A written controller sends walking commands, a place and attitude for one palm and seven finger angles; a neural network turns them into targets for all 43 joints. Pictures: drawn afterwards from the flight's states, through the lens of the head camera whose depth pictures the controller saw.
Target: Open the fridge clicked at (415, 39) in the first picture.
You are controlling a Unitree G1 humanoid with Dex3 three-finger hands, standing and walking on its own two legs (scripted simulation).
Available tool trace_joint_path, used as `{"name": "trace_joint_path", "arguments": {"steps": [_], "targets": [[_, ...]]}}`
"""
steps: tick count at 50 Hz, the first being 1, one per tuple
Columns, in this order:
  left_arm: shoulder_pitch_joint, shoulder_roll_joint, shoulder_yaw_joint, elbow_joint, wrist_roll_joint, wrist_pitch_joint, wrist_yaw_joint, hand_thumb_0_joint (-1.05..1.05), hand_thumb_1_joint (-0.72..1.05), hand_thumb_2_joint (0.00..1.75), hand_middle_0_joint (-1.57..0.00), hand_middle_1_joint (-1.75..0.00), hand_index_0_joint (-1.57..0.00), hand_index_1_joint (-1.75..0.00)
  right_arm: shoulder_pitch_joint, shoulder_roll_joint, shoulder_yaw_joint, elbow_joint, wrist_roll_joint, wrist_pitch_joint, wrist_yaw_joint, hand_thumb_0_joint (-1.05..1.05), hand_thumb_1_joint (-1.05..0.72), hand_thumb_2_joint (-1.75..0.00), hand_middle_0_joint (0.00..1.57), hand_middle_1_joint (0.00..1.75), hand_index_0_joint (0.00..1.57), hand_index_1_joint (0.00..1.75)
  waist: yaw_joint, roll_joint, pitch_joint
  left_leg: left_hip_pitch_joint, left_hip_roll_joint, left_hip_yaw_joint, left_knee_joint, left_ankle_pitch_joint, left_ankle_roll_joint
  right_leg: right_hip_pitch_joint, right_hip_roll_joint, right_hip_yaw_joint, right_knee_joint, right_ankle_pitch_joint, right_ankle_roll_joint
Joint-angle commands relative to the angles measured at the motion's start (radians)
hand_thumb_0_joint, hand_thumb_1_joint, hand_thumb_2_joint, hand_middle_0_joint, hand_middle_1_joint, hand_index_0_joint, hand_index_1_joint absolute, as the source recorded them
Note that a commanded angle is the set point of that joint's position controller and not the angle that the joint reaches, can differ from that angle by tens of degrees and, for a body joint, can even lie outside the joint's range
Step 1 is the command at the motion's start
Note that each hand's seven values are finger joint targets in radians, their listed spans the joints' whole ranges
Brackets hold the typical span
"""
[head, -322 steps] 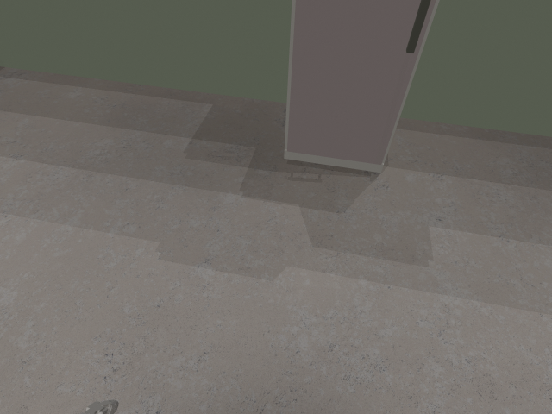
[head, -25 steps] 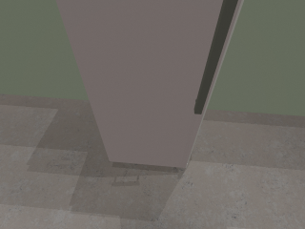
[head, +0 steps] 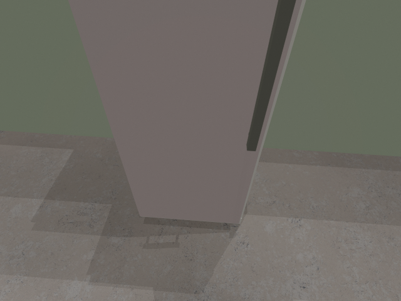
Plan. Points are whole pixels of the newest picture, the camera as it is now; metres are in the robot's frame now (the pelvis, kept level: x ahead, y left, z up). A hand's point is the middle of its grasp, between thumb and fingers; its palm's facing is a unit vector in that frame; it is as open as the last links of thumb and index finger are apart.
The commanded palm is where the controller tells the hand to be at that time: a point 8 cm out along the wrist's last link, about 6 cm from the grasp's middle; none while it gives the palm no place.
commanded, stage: look again from close up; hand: right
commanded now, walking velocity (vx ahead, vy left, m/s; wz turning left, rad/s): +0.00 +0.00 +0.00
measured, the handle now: (264, 83) +0.60 -0.12 +0.15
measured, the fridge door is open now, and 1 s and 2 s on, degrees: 0 0 0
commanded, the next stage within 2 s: none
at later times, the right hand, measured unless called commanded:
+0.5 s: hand out of the picture +0.04 -0.22 -0.16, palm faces -0.03 +0.96 -0.29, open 7.4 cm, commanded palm none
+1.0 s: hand out of the picture +0.06 -0.21 -0.16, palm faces -0.02 +0.96 -0.28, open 7.4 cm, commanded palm none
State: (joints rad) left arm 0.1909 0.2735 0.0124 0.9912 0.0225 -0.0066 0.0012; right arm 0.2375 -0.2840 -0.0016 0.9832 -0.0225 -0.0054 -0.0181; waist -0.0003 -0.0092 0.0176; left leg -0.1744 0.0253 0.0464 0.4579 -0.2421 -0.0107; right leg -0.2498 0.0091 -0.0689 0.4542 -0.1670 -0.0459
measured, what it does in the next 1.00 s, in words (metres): stands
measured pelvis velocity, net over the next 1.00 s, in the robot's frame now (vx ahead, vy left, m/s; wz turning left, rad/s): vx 0.02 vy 0.01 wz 0.00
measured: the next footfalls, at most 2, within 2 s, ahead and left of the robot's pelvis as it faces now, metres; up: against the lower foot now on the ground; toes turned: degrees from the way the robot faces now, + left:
none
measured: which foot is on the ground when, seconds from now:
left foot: down 0.00-1.00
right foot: down 0.00-1.00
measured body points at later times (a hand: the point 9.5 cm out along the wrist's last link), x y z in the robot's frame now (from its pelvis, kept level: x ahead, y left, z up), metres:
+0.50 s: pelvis +0.01 +0.00 +0.00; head +0.01 +0.00 +0.45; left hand +0.05 +0.28 -0.14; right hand +0.04 -0.27 -0.14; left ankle +0.00 +0.13 -0.74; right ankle +0.05 -0.09 -0.74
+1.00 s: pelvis +0.02 +0.01 +0.01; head +0.02 +0.01 +0.46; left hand +0.07 +0.28 -0.14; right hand +0.06 -0.26 -0.14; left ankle +0.00 +0.13 -0.74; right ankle +0.05 -0.09 -0.74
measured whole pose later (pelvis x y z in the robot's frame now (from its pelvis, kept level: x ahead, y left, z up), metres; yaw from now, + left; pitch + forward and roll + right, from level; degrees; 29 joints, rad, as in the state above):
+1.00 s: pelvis +0.02 +0.01 +0.01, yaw +0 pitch -2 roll +0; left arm 0.17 0.26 -0.01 1.10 0.01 -0.01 0.00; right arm 0.22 -0.26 0.02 1.08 -0.02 -0.01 -0.02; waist 0.00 0.00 0.03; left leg -0.10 0.01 0.05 0.36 -0.22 0.00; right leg -0.18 0.00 -0.06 0.36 -0.14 -0.03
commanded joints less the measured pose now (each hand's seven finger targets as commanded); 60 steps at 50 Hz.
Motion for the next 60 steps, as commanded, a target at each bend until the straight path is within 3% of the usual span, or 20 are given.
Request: {"name": "trace_joint_path", "arguments": {"steps": [1, 12, 23, 38, 60], "targets": [[-0.025, 0.187, 0.04, -0.051, -0.007, -0.021, 0.004, 0.0, 0.9, 0.9, -0.2, -0.3, -0.2, -0.3, -0.001, -0.162, -0.032, -0.047, 0.0, -0.018, -0.006, 0.0, -0.9, -0.9, 0.2, 0.3, 0.2, 0.3, 0.004, 0.008, 0.001, -0.038, 0.083, -0.098, -0.115, -0.039, 0.047, -0.003, -0.131, 0.179, -0.162, -0.158, 0.004], [-0.014, 0.201, 0.035, 0.003, -0.011, -0.017, 0.002, 0.0, 0.9, 0.9, -0.2, -0.3, -0.2, -0.3, 0.003, -0.174, -0.024, 0.003, 0.002, -0.017, -0.006, 0.0, -0.9, -0.9, 0.2, 0.3, 0.2, 0.3, 0.006, 0.001, 0.012, -0.035, 0.091, -0.105, -0.145, -0.056, 0.044, 0.008, -0.133, 0.181, -0.189, -0.173, 0.013], [-0.013, 0.183, 0.026, 0.041, -0.016, -0.018, 0.003, 0.0, 0.9, 0.9, -0.2, -0.3, -0.2, -0.3, 0.009, -0.162, -0.016, 0.034, 0.003, -0.022, -0.011, 0.0, -0.9, -0.9, 0.2, 0.3, 0.2, 0.3, 0.005, 0.01, -0.007, -0.015, 0.101, -0.106, -0.158, 0.025, 0.041, 0.056, -0.13, 0.159, -0.157, -0.023, 0.016], [-0.028, 0.165, 0.019, 0.057, -0.016, -0.018, 0.006, 0.0, 0.9, 0.9, -0.2, -0.3, -0.2, -0.3, -0.001, -0.149, -0.015, 0.042, 0.003, -0.023, -0.014, 0.0, -0.9, -0.9, 0.2, 0.3, 0.2, 0.3, 0.002, 0.015, -0.016, 0.016, 0.104, -0.102, -0.171, 0.099, 0.035, 0.088, -0.131, 0.146, -0.144, 0.086, 0.02], [-0.022, 0.154, 0.011, 0.074, -0.017, -0.016, 0.01, 0.0, 0.9, 0.9, -0.2, -0.3, -0.2, -0.3, 0.005, -0.136, -0.013, 0.06, 0.006, -0.022, -0.014, 0.0, -0.9, -0.9, 0.2, 0.3, 0.2, 0.3, 0.003, 0.005, -0.006, 0.039, 0.107, -0.096, -0.196, 0.1, 0.031, 0.103, -0.131, 0.144, -0.164, 0.095, 0.026]]}}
